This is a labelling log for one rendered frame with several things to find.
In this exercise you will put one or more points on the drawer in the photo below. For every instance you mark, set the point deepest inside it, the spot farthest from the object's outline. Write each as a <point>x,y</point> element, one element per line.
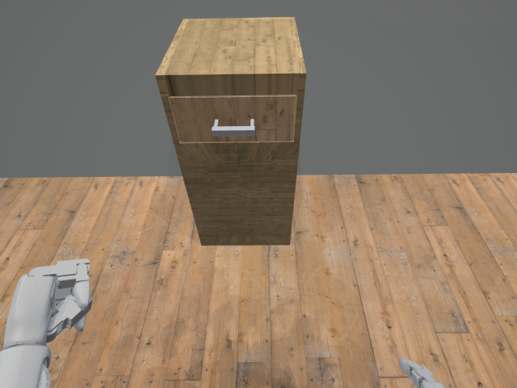
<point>273,116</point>

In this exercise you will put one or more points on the cabinet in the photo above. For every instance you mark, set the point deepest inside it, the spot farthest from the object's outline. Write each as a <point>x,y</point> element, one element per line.
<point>241,192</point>

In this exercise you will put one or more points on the handle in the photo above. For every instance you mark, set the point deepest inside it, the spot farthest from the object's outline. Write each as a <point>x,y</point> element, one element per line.
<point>233,131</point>

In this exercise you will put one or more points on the robot right hand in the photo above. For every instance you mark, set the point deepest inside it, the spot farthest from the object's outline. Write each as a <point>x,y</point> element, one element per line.
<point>421,376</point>

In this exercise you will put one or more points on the left robot forearm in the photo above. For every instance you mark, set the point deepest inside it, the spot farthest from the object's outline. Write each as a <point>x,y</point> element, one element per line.
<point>25,366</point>

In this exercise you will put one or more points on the robot left hand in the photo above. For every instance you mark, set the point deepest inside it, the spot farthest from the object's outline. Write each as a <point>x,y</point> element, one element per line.
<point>64,287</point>

